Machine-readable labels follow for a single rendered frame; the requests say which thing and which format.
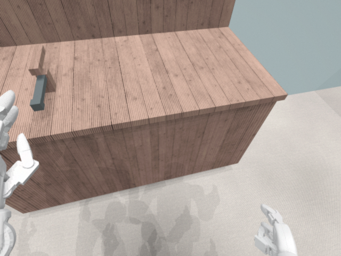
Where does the counter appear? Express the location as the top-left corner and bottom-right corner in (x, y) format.
(0, 0), (288, 214)

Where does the robot right hand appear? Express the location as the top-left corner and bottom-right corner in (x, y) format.
(255, 204), (297, 256)

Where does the tap lever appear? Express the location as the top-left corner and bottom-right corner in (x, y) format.
(30, 75), (47, 111)

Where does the robot left hand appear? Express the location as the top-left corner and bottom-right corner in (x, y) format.
(0, 90), (39, 209)

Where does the robot left forearm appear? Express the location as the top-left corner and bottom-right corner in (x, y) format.
(0, 209), (17, 256)

